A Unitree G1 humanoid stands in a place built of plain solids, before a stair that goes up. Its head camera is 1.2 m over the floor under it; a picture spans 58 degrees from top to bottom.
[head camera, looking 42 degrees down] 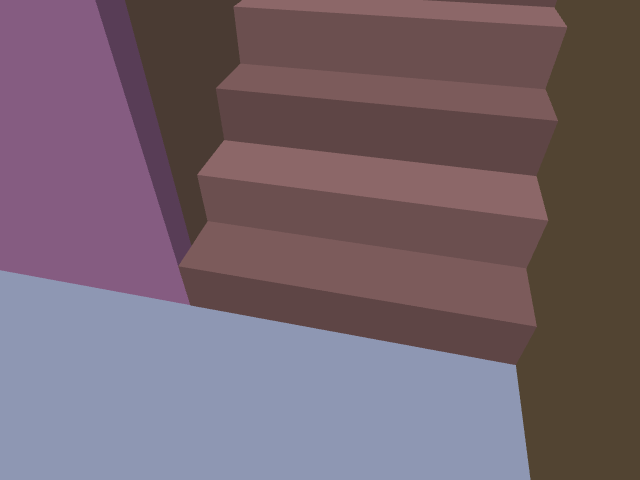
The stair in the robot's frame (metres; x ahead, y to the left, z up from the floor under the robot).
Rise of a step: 0.20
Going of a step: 0.24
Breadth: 1.10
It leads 13 degrees to the right of straight ahead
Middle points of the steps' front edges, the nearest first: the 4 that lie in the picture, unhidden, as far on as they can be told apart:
0.86 -0.08 0.20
1.10 -0.13 0.40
1.33 -0.18 0.60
1.56 -0.23 0.79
